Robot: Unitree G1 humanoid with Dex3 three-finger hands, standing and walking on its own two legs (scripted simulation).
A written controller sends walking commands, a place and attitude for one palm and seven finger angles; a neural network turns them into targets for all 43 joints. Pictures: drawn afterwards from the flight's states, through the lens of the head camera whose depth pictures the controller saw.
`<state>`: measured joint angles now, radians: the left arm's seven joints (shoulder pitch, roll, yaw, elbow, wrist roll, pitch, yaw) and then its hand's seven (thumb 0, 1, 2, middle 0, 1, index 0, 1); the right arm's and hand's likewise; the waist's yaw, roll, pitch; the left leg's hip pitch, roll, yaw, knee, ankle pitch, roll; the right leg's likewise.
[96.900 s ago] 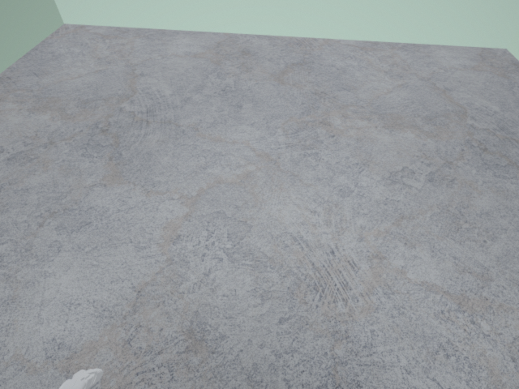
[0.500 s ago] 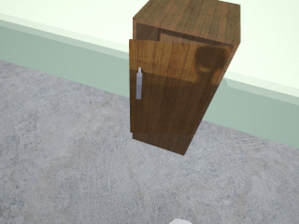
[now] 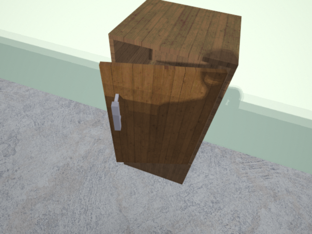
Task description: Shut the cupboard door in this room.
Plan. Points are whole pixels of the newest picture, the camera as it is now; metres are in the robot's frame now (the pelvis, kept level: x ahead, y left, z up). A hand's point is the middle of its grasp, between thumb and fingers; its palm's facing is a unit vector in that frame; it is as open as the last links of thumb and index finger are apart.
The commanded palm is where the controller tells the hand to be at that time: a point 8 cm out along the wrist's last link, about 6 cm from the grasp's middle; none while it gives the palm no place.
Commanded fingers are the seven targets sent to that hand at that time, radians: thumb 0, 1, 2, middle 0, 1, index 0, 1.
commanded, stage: come to a stop and stand still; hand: left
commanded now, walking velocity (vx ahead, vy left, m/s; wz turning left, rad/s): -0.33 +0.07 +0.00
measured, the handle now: (117, 112) +0.49 +0.16 -0.02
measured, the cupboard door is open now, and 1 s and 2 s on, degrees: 18 18 18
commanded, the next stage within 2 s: look again from close up in 1.08 s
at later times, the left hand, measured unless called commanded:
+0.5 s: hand out of the picture +0.04 +0.18 -0.15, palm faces +0.03 -0.96 -0.28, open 7.4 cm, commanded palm none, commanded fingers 0.00 0.90 0.90 -0.20 -0.30 -0.20 -0.30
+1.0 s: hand out of the picture +0.08 +0.23 -0.15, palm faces -0.08 -0.96 -0.26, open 7.4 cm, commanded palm none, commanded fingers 0.00 0.90 0.90 -0.20 -0.30 -0.20 -0.30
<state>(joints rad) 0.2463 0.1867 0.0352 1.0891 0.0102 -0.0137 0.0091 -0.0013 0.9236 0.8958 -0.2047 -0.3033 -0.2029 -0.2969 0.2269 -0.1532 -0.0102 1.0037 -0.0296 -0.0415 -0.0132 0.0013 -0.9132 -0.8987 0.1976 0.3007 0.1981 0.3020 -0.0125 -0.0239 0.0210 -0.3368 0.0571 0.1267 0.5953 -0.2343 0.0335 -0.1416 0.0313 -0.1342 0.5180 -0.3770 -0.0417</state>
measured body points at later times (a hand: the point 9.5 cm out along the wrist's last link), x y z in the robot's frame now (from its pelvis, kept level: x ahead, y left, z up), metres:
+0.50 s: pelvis +0.03 -0.02 +0.01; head +0.08 -0.03 +0.46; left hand +0.04 +0.23 -0.13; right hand +0.12 -0.28 -0.14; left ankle +0.01 +0.11 -0.68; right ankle -0.03 -0.12 -0.73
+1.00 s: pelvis +0.01 +0.05 +0.01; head +0.02 +0.03 +0.46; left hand +0.09 +0.28 -0.13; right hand +0.03 -0.19 -0.15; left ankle +0.02 +0.11 -0.73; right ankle +0.01 -0.10 -0.73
